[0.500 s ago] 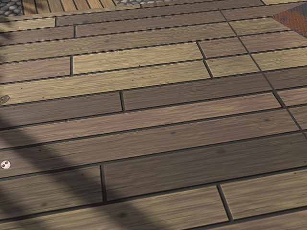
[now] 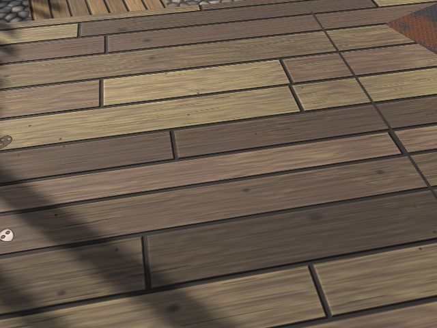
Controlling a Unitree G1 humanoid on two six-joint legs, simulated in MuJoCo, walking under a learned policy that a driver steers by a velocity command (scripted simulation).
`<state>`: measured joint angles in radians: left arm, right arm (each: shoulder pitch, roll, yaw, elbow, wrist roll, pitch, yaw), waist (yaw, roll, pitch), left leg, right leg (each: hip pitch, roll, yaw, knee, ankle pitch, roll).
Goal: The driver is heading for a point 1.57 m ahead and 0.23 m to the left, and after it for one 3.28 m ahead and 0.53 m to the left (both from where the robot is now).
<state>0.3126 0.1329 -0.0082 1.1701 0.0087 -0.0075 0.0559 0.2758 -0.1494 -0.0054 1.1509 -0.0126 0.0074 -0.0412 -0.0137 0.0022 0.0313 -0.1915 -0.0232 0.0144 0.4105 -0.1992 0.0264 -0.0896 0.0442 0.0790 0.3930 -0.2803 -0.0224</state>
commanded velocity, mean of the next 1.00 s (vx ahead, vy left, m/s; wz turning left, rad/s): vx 0.29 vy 0.00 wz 0.00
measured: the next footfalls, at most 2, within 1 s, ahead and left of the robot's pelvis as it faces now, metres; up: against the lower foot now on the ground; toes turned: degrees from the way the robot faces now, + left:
left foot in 0.80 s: +0.13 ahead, +0.14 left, +0.00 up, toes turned +3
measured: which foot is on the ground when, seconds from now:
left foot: down 0.00-0.60, up 0.62-0.78, down 0.80-1.00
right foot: down 0.00-0.80, up 0.82-1.00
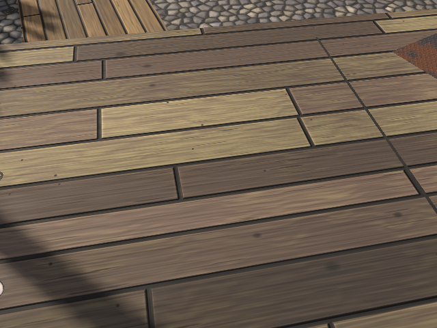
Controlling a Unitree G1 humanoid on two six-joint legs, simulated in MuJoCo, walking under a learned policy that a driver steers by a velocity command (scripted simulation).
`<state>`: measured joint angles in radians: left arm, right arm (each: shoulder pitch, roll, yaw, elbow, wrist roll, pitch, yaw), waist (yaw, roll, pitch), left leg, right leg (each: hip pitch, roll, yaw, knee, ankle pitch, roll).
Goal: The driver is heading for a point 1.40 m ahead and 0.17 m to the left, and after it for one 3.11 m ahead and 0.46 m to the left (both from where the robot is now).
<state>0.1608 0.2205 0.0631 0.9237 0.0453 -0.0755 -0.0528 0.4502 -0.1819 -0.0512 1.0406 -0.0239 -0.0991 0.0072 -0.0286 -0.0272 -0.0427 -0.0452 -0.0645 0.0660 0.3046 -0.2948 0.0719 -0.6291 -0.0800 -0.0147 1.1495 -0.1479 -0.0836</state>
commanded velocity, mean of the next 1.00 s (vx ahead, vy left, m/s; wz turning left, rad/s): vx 0.19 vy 0.00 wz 0.00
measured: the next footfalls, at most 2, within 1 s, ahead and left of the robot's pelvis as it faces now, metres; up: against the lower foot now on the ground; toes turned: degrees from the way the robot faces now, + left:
right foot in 0.22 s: +0.37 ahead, -0.07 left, +0.00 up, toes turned -3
left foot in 0.64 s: +0.32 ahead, +0.12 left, +0.00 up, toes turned +1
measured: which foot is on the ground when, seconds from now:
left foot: down 0.00-0.22, up 0.24-0.62, down 0.64-1.00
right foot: up 0.00-0.20, down 0.22-1.00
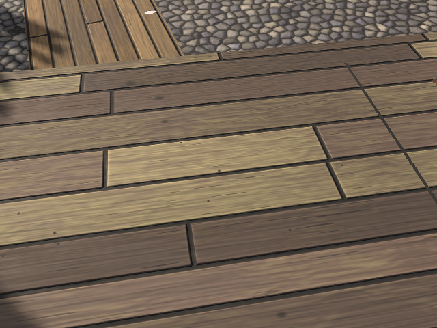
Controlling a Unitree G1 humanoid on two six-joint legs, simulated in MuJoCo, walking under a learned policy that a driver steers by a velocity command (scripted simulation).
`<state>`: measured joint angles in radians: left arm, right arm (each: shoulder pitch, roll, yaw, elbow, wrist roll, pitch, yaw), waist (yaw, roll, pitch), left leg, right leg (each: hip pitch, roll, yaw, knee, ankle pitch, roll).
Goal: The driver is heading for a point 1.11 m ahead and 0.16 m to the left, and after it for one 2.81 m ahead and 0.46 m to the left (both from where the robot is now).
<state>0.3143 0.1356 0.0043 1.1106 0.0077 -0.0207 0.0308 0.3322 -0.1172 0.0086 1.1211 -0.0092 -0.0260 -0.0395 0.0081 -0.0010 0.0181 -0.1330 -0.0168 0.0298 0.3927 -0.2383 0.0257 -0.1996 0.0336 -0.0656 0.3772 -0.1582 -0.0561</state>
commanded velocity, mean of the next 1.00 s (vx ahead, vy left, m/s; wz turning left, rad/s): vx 0.65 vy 0.00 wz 0.00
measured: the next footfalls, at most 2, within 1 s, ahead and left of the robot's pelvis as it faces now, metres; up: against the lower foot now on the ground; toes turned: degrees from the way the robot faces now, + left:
right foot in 0.46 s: +0.17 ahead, -0.15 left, +0.00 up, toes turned -5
left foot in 0.92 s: +0.63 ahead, +0.02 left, +0.00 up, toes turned +4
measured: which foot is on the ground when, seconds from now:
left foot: down 0.00-0.48, up 0.50-0.90, down 0.92-1.00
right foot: down 0.00-0.20, up 0.22-0.44, down 0.46-0.94, up 0.96-1.00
